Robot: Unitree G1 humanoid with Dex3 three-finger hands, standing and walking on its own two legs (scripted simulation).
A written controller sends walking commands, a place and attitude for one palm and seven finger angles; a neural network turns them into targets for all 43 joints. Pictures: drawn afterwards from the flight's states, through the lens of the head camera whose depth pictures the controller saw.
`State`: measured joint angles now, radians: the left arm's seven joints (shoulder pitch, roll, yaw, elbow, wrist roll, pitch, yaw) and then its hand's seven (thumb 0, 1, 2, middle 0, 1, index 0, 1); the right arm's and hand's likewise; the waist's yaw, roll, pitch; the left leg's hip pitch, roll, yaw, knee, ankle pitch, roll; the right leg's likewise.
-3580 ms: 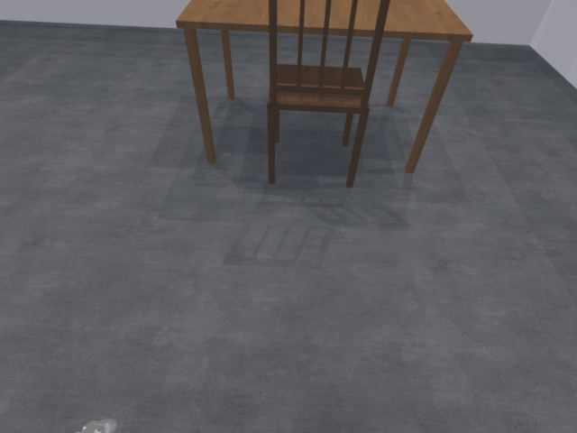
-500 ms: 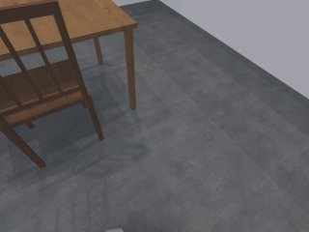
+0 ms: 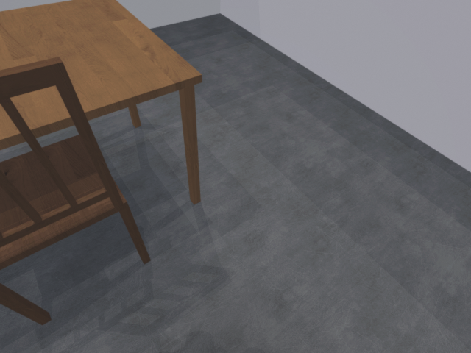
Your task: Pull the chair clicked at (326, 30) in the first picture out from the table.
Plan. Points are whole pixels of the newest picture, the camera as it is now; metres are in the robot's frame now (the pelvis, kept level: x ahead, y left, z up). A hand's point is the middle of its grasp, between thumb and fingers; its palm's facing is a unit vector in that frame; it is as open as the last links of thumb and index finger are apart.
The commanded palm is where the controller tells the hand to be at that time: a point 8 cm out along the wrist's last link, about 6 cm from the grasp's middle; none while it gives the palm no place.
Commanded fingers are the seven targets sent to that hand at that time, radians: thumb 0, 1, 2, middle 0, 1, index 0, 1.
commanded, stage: turn to face it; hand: left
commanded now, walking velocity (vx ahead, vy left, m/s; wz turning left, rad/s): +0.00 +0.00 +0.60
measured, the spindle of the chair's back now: (0, 177) +0.45 +0.55 -0.05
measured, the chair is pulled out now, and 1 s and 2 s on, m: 0.00 0.00 0.00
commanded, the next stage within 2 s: take the last steps up to it in 1.06 s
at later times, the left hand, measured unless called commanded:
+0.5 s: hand out of the picture +0.06 +0.17 -0.16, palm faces +0.34 -0.90 -0.26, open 7.3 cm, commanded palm none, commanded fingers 0.00 0.90 0.90 -0.20 -0.30 -0.20 -0.30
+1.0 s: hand out of the picture +0.01 +0.19 -0.16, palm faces +0.52 -0.81 -0.27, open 7.4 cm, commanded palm none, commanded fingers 0.00 0.90 0.90 -0.20 -0.30 -0.20 -0.30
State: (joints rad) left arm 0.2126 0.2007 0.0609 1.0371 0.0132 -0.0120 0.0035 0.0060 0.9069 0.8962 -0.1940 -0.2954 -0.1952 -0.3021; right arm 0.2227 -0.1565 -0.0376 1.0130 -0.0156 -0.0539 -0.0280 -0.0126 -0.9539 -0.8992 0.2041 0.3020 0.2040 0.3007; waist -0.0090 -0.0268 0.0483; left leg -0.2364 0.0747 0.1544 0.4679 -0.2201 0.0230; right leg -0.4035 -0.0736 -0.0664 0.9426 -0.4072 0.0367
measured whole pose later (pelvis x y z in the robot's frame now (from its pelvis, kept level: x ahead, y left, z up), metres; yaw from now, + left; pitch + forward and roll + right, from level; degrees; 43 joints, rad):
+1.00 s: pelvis +0.05 -0.03 -0.01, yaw +30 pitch +0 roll +1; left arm 0.21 0.22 0.06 0.92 0.01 0.05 0.01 0.01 0.90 0.90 -0.20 -0.30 -0.20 -0.30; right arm 0.16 -0.20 -0.04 0.92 -0.02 0.05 0.01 0.01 -0.90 -0.90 0.20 0.30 0.20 0.30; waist -0.01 0.00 0.06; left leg -0.29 -0.02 0.02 0.49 -0.20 0.02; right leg -0.34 -0.06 -0.04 0.75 -0.40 0.06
